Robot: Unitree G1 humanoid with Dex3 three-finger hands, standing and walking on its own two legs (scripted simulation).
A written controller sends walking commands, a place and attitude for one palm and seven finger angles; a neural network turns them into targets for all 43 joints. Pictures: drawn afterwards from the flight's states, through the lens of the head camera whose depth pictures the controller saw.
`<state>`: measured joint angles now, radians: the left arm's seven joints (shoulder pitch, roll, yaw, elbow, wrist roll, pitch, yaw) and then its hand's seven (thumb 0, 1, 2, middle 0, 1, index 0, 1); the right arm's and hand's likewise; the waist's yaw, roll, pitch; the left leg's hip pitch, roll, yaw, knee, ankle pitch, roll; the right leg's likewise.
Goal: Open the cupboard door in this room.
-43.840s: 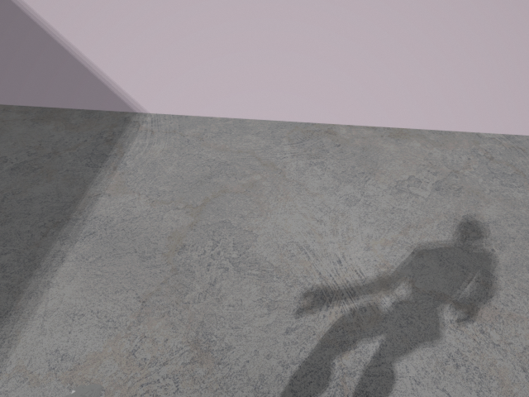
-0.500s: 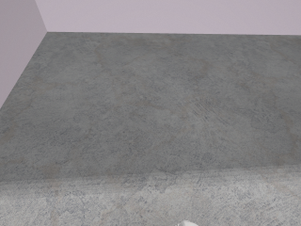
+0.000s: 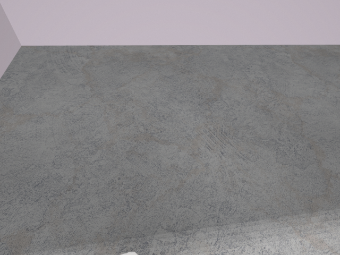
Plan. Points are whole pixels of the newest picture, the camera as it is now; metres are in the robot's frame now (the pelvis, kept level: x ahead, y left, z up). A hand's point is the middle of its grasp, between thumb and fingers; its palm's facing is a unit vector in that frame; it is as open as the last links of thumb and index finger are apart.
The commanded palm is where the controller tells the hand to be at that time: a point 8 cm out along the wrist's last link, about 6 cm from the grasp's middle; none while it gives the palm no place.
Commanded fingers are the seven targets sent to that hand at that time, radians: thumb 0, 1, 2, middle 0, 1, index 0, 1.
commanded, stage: turn to face it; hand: left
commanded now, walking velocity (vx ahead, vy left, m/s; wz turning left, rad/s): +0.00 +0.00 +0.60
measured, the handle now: out of the picture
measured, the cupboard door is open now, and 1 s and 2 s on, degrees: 40 40 40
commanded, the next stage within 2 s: none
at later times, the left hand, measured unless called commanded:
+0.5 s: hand out of the picture +0.09 +0.17 -0.14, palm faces +0.32 -0.91 -0.26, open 7.4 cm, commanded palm none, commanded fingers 0.00 0.90 0.90 -0.20 -0.30 -0.20 -0.30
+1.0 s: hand out of the picture +0.07 +0.17 -0.15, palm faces +0.58 -0.76 -0.30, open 7.4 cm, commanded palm none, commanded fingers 0.00 0.90 0.90 -0.20 -0.30 -0.20 -0.30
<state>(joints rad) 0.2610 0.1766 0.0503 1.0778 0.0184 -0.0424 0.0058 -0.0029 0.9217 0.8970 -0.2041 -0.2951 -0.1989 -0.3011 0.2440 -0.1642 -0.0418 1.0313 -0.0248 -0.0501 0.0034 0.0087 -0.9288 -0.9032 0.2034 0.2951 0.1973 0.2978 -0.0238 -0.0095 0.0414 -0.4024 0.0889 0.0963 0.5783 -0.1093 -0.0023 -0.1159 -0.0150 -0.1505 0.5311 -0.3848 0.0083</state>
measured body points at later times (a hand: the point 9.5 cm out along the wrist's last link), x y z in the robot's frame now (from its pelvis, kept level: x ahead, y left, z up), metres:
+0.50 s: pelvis +0.08 -0.05 +0.01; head +0.11 -0.04 +0.46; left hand +0.08 +0.22 -0.12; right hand +0.24 -0.28 -0.13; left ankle +0.05 +0.08 -0.66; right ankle +0.08 -0.16 -0.73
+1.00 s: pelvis +0.12 -0.06 +0.00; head +0.17 -0.04 +0.44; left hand +0.04 +0.21 -0.13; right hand +0.34 -0.22 -0.15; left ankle +0.06 +0.07 -0.71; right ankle +0.20 -0.16 -0.73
